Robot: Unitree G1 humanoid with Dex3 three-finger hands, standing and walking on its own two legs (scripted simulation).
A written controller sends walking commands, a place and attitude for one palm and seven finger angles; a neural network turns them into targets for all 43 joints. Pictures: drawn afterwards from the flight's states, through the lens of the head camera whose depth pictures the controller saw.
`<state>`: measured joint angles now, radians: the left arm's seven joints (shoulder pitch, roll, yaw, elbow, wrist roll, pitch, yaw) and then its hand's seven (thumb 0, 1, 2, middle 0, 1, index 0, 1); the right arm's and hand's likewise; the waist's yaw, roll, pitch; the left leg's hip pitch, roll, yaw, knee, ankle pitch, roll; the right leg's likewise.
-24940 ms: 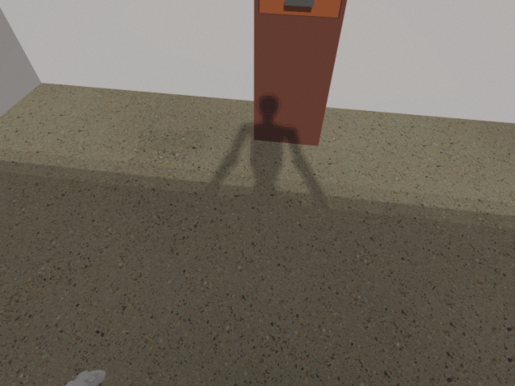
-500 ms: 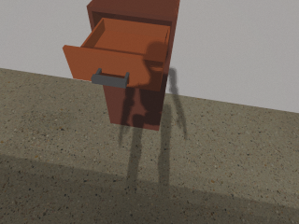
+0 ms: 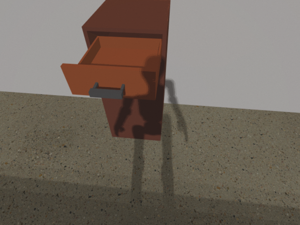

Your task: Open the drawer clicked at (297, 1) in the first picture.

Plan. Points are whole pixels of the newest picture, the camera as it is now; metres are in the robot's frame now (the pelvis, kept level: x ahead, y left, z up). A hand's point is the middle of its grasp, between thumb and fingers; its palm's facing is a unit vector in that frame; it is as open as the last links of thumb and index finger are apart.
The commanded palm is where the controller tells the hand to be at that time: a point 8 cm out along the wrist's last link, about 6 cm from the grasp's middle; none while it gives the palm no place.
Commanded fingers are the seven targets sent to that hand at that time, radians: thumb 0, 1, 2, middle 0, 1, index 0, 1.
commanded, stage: let the arm hang, fingers relaxed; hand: left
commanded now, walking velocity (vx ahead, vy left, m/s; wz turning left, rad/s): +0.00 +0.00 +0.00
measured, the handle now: (107, 89) +0.57 +0.19 +0.03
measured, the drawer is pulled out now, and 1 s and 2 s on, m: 0.30 0.30 0.30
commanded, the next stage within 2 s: look to check the result in 0.10 s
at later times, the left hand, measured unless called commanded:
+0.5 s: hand out of the picture +0.07 +0.24 -0.16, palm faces -0.06 -0.94 -0.34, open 7.4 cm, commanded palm none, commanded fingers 0.00 0.90 0.90 -0.20 -0.30 -0.20 -0.30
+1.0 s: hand out of the picture +0.10 +0.24 -0.16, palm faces -0.06 -0.94 -0.34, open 7.4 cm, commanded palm none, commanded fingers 0.00 0.90 0.90 -0.20 -0.30 -0.20 -0.30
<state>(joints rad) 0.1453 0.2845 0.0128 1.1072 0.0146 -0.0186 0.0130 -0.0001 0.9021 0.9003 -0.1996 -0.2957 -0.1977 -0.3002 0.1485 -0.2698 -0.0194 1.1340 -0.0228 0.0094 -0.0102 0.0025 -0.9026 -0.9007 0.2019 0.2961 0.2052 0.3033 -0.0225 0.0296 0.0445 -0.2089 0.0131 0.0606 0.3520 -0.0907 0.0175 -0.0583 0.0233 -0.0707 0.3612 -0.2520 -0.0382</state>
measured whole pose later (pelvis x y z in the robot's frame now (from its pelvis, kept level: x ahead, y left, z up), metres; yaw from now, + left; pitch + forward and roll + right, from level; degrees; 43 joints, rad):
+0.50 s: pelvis +0.01 +0.00 +0.00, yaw -1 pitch -2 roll +0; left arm 0.14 0.32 0.00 1.14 0.01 -0.01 0.01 0.00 0.90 0.90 -0.20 -0.30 -0.20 -0.30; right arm 0.11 -0.32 -0.01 1.14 -0.02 0.01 -0.01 0.00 -0.90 -0.90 0.20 0.30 0.20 0.30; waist -0.02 0.01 0.08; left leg -0.18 0.02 0.08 0.31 -0.09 0.01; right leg -0.02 0.03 -0.05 0.28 -0.23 -0.04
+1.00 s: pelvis +0.03 +0.00 +0.00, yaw -1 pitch -1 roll +0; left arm 0.13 0.32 0.01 1.13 0.01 -0.02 0.02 0.00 0.90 0.90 -0.20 -0.30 -0.20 -0.30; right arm 0.09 -0.31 -0.01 1.13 -0.01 0.01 -0.01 0.00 -0.90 -0.90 0.20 0.30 0.21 0.30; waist -0.02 0.00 0.07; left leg -0.17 0.01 0.08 0.30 -0.11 0.01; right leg 0.00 0.03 -0.04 0.27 -0.24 -0.04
